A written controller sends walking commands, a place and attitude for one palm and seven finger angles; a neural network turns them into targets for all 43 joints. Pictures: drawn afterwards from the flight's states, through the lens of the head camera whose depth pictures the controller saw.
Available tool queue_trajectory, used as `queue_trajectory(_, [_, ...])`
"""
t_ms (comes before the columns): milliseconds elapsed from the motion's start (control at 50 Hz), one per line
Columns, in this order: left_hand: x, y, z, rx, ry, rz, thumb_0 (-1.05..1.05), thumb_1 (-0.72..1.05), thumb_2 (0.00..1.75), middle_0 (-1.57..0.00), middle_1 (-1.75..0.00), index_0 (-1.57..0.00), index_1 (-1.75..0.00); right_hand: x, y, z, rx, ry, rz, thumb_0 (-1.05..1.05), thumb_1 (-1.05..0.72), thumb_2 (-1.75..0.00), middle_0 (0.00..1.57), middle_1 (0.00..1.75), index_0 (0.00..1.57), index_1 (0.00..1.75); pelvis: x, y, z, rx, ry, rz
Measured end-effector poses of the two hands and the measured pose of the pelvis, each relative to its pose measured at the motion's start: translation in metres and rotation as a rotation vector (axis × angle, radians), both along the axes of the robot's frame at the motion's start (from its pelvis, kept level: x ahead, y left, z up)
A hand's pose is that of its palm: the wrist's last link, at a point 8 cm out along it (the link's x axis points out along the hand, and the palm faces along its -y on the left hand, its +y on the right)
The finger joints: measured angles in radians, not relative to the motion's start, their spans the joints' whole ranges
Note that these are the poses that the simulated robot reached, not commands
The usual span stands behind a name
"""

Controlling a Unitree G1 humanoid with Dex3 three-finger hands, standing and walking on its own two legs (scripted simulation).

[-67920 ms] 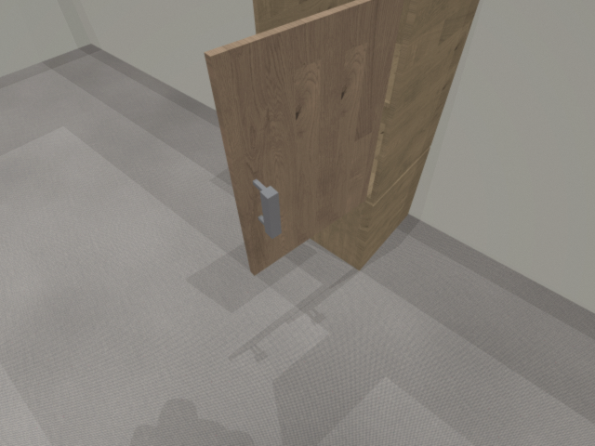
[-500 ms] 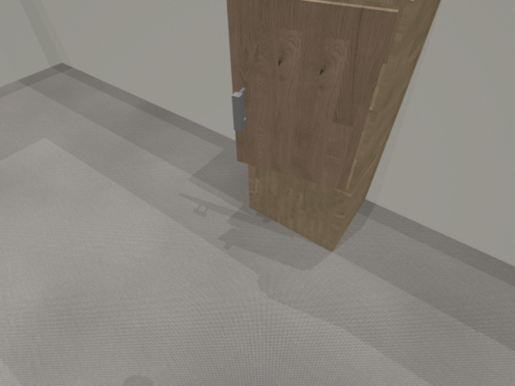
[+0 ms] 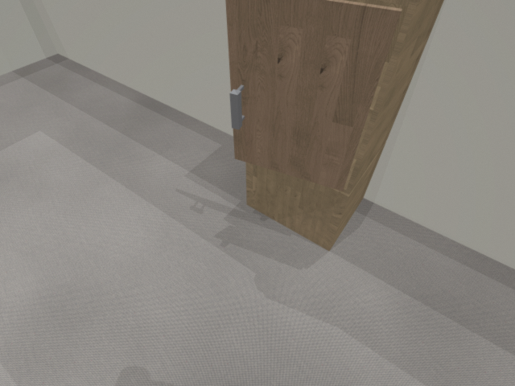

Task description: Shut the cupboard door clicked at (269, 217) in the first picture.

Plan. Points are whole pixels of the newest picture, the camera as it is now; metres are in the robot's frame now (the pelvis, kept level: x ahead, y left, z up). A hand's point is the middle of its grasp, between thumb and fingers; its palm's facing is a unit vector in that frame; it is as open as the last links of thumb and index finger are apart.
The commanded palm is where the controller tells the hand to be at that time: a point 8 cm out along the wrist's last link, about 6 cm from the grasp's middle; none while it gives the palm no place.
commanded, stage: look to check the result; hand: left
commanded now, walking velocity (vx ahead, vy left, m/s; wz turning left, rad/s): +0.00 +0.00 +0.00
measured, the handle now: (239, 106) +0.93 +0.11 -0.09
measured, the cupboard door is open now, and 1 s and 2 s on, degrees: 12 12 12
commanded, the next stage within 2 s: walk to a spot facing it in 0.40 s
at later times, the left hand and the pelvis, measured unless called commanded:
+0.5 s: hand out of the picture +0.08 +0.22 -0.16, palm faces +0.00 -0.95 -0.31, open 7.4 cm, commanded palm none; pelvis +0.02 -0.01 +0.00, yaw +0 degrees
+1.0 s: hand out of the picture +0.02 +0.23 -0.20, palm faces +0.22 -0.95 -0.23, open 7.4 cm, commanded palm none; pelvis +0.01 +0.02 -0.03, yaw +13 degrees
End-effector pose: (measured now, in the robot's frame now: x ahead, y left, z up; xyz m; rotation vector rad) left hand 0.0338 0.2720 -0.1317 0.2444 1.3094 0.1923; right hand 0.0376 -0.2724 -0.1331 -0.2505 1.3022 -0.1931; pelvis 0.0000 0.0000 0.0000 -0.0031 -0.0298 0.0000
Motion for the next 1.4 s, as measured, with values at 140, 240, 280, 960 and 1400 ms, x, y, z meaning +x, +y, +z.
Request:
queue_trajectory(140, [0.005,0.007,0.005,0.027,0.005,0.001,0.01,0.9,0.9,-0.2,-0.3,-0.2,-0.3,0.016,-0.008,0.002,-0.008,-0.014,0.015,0.01,-0.9,-0.89,0.2,0.3,0.2,0.3,0.006,-0.003,0.001,0.0,0.001,0.001])
queue_trajectory(240, [0.015,0.007,0.007,0.034,-0.008,-0.005,0.01,0.9,0.9,-0.2,-0.3,-0.2,-0.3,0.029,-0.011,0.003,-0.009,-0.031,0.026,0.01,-0.9,-0.89,0.2,0.3,0.2,0.3,0.01,-0.005,0.001,0.001,0.004,0.002])
queue_trajectory(280, [0.02,0.006,0.008,0.035,-0.015,-0.007,0.01,0.9,0.9,-0.2,-0.3,-0.2,-0.3,0.034,-0.012,0.003,-0.008,-0.037,0.029,0.01,-0.9,-0.89,0.2,0.3,0.2,0.3,0.012,-0.006,0.001,0.001,0.005,0.002])
queue_trajectory(960, [-0.025,-0.006,-0.044,-0.064,0.005,0.212,0.01,0.9,0.9,-0.2,-0.3,-0.2,-0.3,0.054,0.056,-0.028,0.058,0.029,0.159,0.01,-0.9,-0.89,0.2,0.3,0.2,0.3,0.015,0.015,-0.031,-0.005,0.01,0.199])
queue_trajectory(1400, [-0.064,-0.041,0.006,0.053,-0.132,0.459,0.01,0.9,0.9,-0.2,-0.3,-0.2,-0.3,0.147,0.031,-0.021,0.071,-0.01,0.428,0.01,-0.9,-0.89,0.2,0.3,0.2,0.3,0.013,-0.029,-0.013,0.011,0.041,0.506])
